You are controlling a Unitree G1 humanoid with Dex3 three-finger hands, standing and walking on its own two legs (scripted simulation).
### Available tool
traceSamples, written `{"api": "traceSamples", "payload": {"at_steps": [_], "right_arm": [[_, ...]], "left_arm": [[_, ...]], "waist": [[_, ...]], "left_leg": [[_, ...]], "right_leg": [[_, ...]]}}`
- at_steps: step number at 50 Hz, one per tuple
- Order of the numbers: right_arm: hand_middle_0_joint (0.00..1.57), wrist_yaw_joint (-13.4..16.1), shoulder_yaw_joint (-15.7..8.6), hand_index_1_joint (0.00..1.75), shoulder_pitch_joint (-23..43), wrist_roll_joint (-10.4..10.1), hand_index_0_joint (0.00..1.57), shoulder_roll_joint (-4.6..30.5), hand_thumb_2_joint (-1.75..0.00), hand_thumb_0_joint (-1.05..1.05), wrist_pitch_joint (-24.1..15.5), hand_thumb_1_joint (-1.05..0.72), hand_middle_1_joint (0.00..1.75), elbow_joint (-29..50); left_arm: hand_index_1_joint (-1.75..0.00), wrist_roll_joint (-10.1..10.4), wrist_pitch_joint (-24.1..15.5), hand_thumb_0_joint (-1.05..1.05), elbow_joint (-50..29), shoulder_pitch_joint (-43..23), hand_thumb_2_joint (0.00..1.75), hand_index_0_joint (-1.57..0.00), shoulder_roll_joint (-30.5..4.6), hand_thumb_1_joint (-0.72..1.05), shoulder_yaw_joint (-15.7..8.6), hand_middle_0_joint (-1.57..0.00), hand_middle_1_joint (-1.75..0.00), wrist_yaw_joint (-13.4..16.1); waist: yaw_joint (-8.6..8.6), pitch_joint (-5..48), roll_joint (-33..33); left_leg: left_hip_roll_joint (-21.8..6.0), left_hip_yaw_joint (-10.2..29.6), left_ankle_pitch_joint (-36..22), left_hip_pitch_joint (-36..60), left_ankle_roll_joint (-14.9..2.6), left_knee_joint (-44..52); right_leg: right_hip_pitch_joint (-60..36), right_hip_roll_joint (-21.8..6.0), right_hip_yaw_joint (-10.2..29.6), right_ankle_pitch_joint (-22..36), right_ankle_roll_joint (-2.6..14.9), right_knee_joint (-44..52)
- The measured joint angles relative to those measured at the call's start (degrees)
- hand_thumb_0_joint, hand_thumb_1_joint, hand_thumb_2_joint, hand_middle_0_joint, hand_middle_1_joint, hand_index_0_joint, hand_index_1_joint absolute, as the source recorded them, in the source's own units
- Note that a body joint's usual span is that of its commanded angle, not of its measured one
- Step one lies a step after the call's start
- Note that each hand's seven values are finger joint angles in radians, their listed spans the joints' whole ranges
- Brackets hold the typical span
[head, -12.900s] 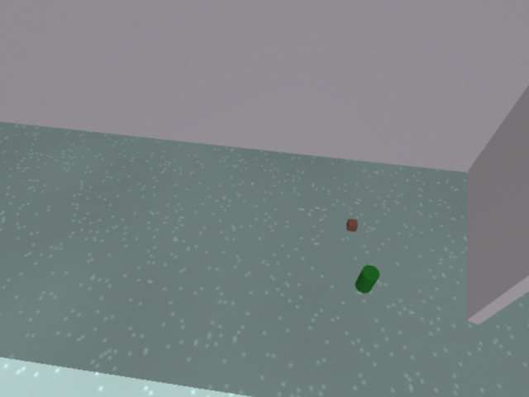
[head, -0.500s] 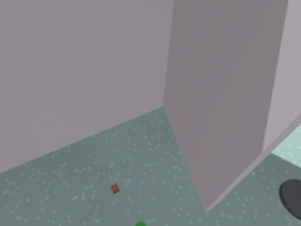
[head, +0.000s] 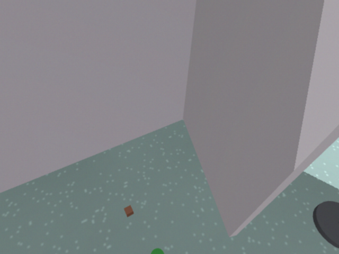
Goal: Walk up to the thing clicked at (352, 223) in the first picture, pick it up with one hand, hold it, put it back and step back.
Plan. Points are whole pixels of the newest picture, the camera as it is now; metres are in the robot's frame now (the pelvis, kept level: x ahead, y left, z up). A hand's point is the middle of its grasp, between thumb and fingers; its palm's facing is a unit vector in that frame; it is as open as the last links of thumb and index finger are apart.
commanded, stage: rise first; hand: left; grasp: from above
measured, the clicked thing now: (128, 211) +0.47 +0.22 -0.76
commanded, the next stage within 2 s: none
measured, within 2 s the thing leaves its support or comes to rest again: neither
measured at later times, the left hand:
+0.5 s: hand out of the picture +0.13 +0.26 -0.20, palm faces -0.08 -0.91 -0.40, open 12.4 cm
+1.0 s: hand out of the picture +0.12 +0.26 -0.24, palm faces -0.16 -0.84 -0.51, open 13.4 cm
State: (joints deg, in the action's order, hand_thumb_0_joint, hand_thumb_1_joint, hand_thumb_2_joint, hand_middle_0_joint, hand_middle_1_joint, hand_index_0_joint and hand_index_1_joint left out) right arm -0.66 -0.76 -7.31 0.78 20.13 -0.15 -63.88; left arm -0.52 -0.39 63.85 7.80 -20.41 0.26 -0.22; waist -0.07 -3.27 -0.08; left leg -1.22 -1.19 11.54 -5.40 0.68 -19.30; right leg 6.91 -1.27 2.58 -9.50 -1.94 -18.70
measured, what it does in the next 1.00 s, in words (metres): lowers itself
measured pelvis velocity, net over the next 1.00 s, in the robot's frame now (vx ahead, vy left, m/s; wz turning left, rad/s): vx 0.00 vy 0.00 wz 0.04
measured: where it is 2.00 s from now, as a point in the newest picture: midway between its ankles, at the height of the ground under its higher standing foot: outside the picture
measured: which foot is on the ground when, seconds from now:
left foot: down 0.00-1.00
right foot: down 0.00-1.00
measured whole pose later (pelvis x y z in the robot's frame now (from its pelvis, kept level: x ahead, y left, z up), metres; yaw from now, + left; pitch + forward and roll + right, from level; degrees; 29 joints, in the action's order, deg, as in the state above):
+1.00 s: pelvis +0.00 +0.00 -0.11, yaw +2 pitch +20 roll -2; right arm 1.2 -1.6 -10.9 0.1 12.7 -7.7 -30.4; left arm -16.9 17.0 21.4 15.7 -17.9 -6.2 2.3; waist -1.3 7.8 0.7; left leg -1.3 3.3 33.3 -56.5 0.9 -70.0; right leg 55.6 -0.6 -0.6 -30.9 -2.0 -66.7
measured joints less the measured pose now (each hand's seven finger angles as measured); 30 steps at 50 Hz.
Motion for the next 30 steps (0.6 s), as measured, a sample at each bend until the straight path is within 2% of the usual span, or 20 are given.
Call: {"api": "traceSamples", "payload": {"at_steps": [2,4,7,9,11,14,18,22,26,30], "right_arm": [[0.20,-0.02,0.00,0.30,-0.06,0.02,0.20,-0.02,-0.90,0.00,0.00,-0.90,0.30,0.00],[0.20,1.04,0.46,0.30,-2.20,-1.78,0.20,-0.26,-0.90,0.00,-0.50,-0.90,0.30,4.92],[0.20,1.96,0.78,0.30,-3.80,-3.05,0.20,-1.56,-0.90,0.00,-1.98,-0.91,0.30,10.97],[0.20,2.30,0.43,0.30,-3.92,-2.85,0.20,-2.99,-0.90,0.00,-2.47,-0.91,0.30,13.52],[0.20,2.20,-0.04,0.30,-4.06,-2.18,0.20,-4.36,-0.90,0.00,-2.83,-0.91,0.30,15.53],[0.20,1.97,-0.83,0.30,-4.96,-1.74,0.20,-5.92,-0.90,0.00,-2.84,-0.90,0.30,18.09],[0.20,1.62,-0.96,0.30,-6.45,-1.90,0.20,-6.36,-0.90,0.00,-2.35,-0.89,0.30,21.10],[0.20,1.11,-0.94,0.30,-6.36,-1.95,0.20,-6.06,-0.89,0.01,-3.20,-0.88,0.30,24.08],[0.20,0.80,-1.31,0.30,-5.94,-1.63,0.20,-5.98,-0.89,0.01,-4.95,-0.87,0.30,26.75],[0.20,1.01,-1.60,0.30,-5.08,-1.24,0.20,-6.24,-0.89,0.01,-6.17,-0.87,0.30,28.25]], "left_arm": [[-0.30,0.00,0.00,0.00,0.01,0.04,0.89,-0.20,0.00,0.90,-0.01,-0.20,-0.31,-0.02],[-0.32,1.25,-0.42,0.00,-2.82,-0.08,0.89,-0.20,0.44,0.89,-0.80,-0.20,-0.33,0.71],[-0.40,1.16,-1.40,0.00,-2.32,-5.46,0.88,-0.21,1.33,0.81,-3.09,-0.21,-0.41,0.97],[-0.48,-0.28,-1.02,0.00,-2.70,-8.56,0.87,-0.21,1.31,0.73,-5.13,-0.22,-0.49,0.09],[-0.57,-2.62,-1.03,0.00,-2.98,-10.59,0.86,-0.22,0.76,0.63,-6.82,-0.22,-0.59,-0.88],[-0.70,-5.77,0.80,0.00,-5.80,-10.92,0.85,-0.22,0.31,0.45,-8.29,-0.21,-0.72,-1.64],[-0.83,-7.84,5.49,0.00,-10.43,-8.60,0.85,-0.21,0.88,0.18,-7.42,-0.21,-0.84,-1.02],[-0.90,-8.85,9.76,0.00,-14.17,-5.94,0.85,-0.21,1.66,-0.07,-6.53,-0.21,-0.90,-0.28],[-0.94,-10.45,11.02,0.00,-18.51,-3.63,0.85,-0.20,2.53,-0.24,-7.11,-0.22,-0.94,0.31],[-0.96,-12.54,10.84,0.00,-24.91,-0.80,0.84,-0.20,2.92,-0.34,-7.67,-0.22,-0.96,1.23]], "waist": [[0.00,0.01,0.00],[-0.30,0.46,0.00],[-0.40,-0.36,-0.19],[-0.49,-0.14,-0.60],[-1.04,0.96,-0.92],[-1.32,2.45,-1.09],[-1.46,4.47,-0.20],[-1.57,5.86,0.64],[-1.03,6.90,0.53],[-0.47,7.83,-0.10]], "left_leg": [[0.00,0.00,0.01,-0.05,-0.01,-0.01],[0.15,0.64,0.78,-3.15,-0.08,-2.48],[0.20,1.60,2.19,-8.49,-0.04,-7.27],[0.04,1.74,3.10,-12.29,0.13,-10.26],[-0.10,1.89,4.29,-16.27,0.18,-13.51],[-0.29,1.78,6.14,-19.82,0.22,-17.33],[-0.21,1.91,7.97,-22.14,0.05,-20.33],[-0.10,2.05,10.24,-26.14,-0.21,-24.77],[0.02,2.39,13.08,-32.08,-0.31,-30.97],[0.11,2.83,15.96,-37.56,-0.25,-37.11]], "right_leg": [[0.03,0.00,0.00,0.01,0.00,0.03],[2.76,-0.14,-0.58,-0.87,0.01,-2.22],[7.48,-0.15,-1.41,-2.33,0.14,-6.43],[11.22,0.05,-1.45,-3.16,0.17,-9.28],[15.11,0.23,-1.52,-4.27,0.29,-12.38],[18.70,0.46,-1.31,-5.94,0.29,-16.04],[20.71,0.40,-1.39,-7.52,0.06,-18.49],[24.50,0.33,-1.42,-9.60,-0.21,-22.53],[30.33,0.28,-1.60,-12.50,-0.37,-28.70],[35.73,0.26,-1.87,-15.52,-0.43,-34.91]]}}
